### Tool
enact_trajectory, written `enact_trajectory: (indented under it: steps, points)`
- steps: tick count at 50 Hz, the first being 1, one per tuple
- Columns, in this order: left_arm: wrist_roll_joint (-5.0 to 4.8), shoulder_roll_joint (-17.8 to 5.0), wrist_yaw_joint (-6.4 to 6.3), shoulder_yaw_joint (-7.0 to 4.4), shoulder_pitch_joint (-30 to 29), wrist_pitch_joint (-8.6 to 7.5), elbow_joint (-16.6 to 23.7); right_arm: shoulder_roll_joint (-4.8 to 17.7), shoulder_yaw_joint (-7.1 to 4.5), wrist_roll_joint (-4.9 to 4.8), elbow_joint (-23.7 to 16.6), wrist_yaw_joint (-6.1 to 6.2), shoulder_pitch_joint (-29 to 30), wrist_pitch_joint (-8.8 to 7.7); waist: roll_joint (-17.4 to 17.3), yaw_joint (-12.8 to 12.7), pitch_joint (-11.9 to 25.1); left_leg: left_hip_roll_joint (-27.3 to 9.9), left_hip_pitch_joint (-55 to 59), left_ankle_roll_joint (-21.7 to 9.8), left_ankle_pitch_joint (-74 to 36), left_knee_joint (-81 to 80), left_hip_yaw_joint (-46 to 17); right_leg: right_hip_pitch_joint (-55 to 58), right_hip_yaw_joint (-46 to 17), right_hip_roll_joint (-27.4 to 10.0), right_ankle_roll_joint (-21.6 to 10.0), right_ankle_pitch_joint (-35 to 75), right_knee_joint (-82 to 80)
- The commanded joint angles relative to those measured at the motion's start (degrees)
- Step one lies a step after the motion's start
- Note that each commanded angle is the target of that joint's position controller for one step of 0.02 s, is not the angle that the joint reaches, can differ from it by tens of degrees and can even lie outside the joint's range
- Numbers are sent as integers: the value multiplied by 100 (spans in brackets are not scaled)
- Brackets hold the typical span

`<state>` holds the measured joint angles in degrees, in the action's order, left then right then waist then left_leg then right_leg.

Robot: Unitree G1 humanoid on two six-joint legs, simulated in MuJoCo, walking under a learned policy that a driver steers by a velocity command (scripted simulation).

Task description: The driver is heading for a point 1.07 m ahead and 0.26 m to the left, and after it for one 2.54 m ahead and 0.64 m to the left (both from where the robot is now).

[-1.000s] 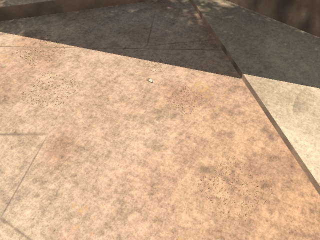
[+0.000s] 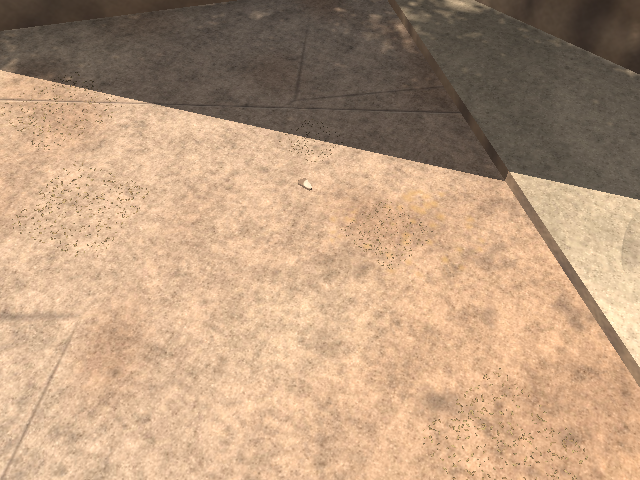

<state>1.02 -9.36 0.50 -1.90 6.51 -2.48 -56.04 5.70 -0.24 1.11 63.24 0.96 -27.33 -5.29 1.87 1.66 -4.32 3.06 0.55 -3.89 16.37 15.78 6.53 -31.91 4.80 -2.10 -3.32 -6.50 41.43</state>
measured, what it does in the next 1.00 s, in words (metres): walks ahead: right foot, then left foot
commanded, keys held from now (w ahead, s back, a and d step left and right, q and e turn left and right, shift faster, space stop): no key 1.00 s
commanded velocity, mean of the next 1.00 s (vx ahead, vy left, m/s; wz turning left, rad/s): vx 0.04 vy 0.00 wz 0.00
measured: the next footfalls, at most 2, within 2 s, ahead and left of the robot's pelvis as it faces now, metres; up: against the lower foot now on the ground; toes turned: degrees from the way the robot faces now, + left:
right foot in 0.10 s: +0.19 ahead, -0.08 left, +0.00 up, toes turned -4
left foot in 0.40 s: +0.12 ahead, +0.12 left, +0.00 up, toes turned +2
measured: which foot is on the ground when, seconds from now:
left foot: down 0.00-0.10, up 0.12-0.38, down 0.40-1.00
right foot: up 0.00-0.08, down 0.10-1.00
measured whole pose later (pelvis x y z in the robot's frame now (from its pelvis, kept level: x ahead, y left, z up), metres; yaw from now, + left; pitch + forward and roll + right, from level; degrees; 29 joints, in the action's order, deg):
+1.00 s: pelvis +0.12 +0.02 +0.00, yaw +0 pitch -1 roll +0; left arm 0.3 -6.2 -1.9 0.1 18.7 -1.2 -66.2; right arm 5.6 0.8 0.5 64.9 2.3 -20.8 -1.8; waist -0.1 -0.8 -1.5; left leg 1.2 -5.1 -1.8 15.4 21.8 2.2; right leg -11.9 4.5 0.5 -2.2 -9.2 22.3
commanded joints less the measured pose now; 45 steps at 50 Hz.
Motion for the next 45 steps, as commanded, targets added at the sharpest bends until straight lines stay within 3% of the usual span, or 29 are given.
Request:
enact_trajectory:
  steps: [1,3,4,5,6,7,8,9,10,11,13,16,20,21,22,24,27,30,45]
  points:
    - [-19,-176,-73,3,415,-41,22,735,-91,10,-58,57,-297,-17,-933,-202,61,-1399,-334,-459,-5277,400,-408,905,140,256,-134,112,-476]
    - [-3,-302,-133,-56,935,-112,-194,794,-112,-7,-75,77,-98,0,-799,-441,211,-1399,-179,-412,-5375,1054,-502,1479,112,385,-275,120,-1043]
    - [29,-329,-153,-83,1368,-189,-357,831,-128,-51,-59,72,-27,23,-559,-673,360,-1234,-226,-284,-4920,1710,-422,2049,76,341,-311,886,-1746]
    - [115,-678,-170,-160,1880,-275,-484,758,-108,-96,-103,82,-200,20,-210,-712,831,-986,-792,-93,-3363,2559,-347,3090,-575,-412,-413,3099,-1596]
    - [163,-898,-182,-194,2161,-275,-473,272,-17,-319,-29,110,-988,117,666,-480,1685,-268,-1570,100,388,4174,-115,4152,-2005,-1937,-1385,5556,-1322]
    - [-80,-718,-159,-135,1933,-203,-438,386,-86,-267,98,119,-1045,259,600,-415,1950,-65,-1668,165,1963,4752,-565,3736,-2582,-2207,-1855,5092,-1704]
    - [-136,-566,-156,-90,1449,-159,-342,485,-126,-60,21,105,-611,339,305,-298,1253,-247,-1844,192,1980,4882,-770,2948,-2271,-1984,-1762,3743,-2064]
    - [-99,-358,-180,-13,1068,-130,-280,412,-124,57,-57,74,-172,365,136,-227,708,-340,-1928,205,1763,4634,-821,2346,-2001,-1719,-1513,2750,-2385]
    - [-55,-216,-225,52,904,-112,-267,358,-126,79,-68,50,23,403,85,-100,396,-464,-1774,236,1474,4185,-865,1877,-1651,-1460,-1242,2306,-2619]
    - [-31,-149,-269,91,805,-96,-286,273,-105,73,-49,38,3,461,206,52,313,-520,-1492,279,1271,3685,-831,1571,-1317,-1192,-1007,1964,-2737]
    - [32,-243,-275,93,972,-98,-362,179,-66,24,96,75,-156,563,235,74,465,-378,-1233,322,1189,2979,-635,1694,-1104,-984,-820,1730,-2708]
    - [-17,-432,-254,68,1066,-65,-386,253,-57,-27,133,139,13,673,254,12,559,-377,-1057,346,835,2224,-563,1693,-1198,-970,-748,253,-2851]
    - [-119,-462,-230,21,995,118,-406,317,-19,58,133,99,154,659,185,47,19,-544,-475,239,-278,958,-622,747,-1240,-740,-193,-2484,-3250]
    - [-118,-442,-222,5,1059,149,-424,398,-11,90,98,101,140,610,95,-8,-150,-759,-570,207,-125,609,-851,723,-1223,-655,-37,-2489,-3198]
    - [-151,-333,-216,-3,1169,200,-419,519,-24,11,109,106,255,565,-388,-173,-442,-777,-1384,160,312,460,-1002,1116,-971,-394,48,-1973,-3114]
    - [-78,-190,-196,31,1356,195,-518,386,20,-48,109,116,396,441,-660,-302,-291,-870,-1861,196,338,91,-1128,2065,-827,-327,12,-953,-2597]
    - [-47,-204,-179,41,1512,148,-638,427,19,-71,69,145,449,346,-457,-371,-81,-899,-1769,173,76,-28,-1162,2416,-781,-331,-20,-463,-2395]
    - [-66,-155,-185,72,1478,126,-699,407,25,-60,94,141,313,338,-313,-321,-104,-892,-1599,127,-90,-8,-1138,2302,-764,-336,1,-404,-2394]
    - [-73,-59,-241,144,1637,111,-956,345,53,-61,163,145,87,335,-234,-237,-108,-885,-1269,69,-611,72,-1059,2244,-743,-371,50,53,-2265]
